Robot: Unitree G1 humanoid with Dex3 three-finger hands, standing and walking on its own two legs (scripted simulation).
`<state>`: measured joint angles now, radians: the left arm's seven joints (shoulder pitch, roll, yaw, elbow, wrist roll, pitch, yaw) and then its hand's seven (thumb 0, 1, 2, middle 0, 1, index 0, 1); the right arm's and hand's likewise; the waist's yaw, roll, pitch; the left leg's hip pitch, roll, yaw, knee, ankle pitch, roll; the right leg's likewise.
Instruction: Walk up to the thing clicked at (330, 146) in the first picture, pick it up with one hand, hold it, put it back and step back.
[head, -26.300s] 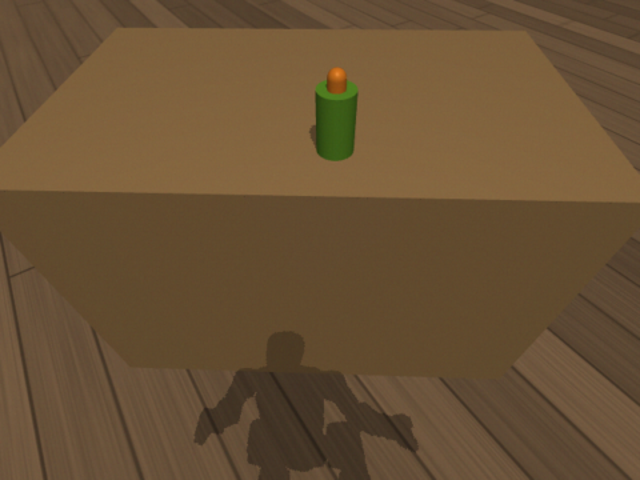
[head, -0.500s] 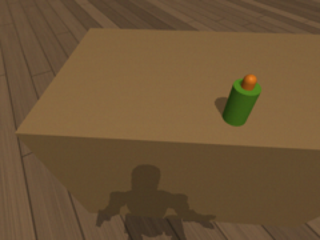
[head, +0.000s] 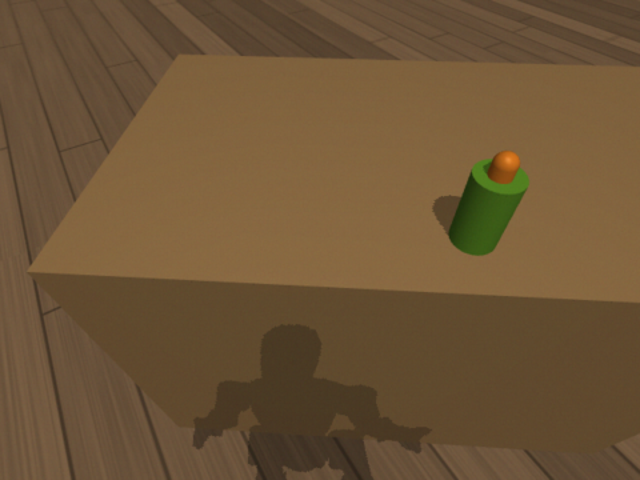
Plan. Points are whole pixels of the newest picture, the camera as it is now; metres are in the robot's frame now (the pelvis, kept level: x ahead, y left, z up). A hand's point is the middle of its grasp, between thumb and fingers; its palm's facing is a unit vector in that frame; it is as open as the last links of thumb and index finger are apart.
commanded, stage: stand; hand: right
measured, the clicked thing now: (489, 200) +0.46 -0.20 +0.10
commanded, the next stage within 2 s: none
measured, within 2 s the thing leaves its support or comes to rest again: neither
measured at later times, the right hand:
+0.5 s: hand out of the picture +0.07 -0.25 -0.16, palm faces -0.04 +0.94 -0.34, open 7.4 cm
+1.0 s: hand out of the picture +0.07 -0.25 -0.16, palm faces -0.03 +0.94 -0.34, open 7.4 cm
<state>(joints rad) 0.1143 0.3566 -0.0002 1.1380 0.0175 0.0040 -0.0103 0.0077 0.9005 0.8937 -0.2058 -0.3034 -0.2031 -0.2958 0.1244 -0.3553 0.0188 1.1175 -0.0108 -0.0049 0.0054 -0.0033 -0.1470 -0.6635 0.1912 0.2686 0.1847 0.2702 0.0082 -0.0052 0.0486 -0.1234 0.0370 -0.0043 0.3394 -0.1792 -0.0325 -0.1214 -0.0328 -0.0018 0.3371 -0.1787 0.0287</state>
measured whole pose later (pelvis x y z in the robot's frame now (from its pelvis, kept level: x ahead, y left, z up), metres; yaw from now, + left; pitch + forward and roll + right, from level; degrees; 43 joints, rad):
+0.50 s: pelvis +0.00 +0.00 +0.00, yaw +0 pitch -2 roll +0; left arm 0.13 0.36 0.00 1.13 0.02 0.00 -0.01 0.01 0.90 0.89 -0.21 -0.30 -0.20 -0.30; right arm 0.13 -0.35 0.01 1.12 -0.01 0.00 0.01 0.00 -0.90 -0.90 0.21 0.30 0.20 0.30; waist 0.01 0.00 0.05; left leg -0.12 0.03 0.00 0.33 -0.18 -0.03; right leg -0.12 -0.04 0.00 0.33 -0.18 0.03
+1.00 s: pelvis +0.00 +0.00 +0.00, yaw +0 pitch -2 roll +0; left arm 0.12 0.36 0.00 1.13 0.02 0.00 -0.01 0.01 0.90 0.89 -0.21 -0.30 -0.20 -0.30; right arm 0.12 -0.35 0.01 1.12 -0.01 0.00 0.01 0.00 -0.91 -0.90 0.21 0.30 0.20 0.30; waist 0.00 0.00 0.05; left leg -0.12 0.04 0.00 0.33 -0.18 -0.03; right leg -0.11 -0.03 0.00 0.33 -0.18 0.03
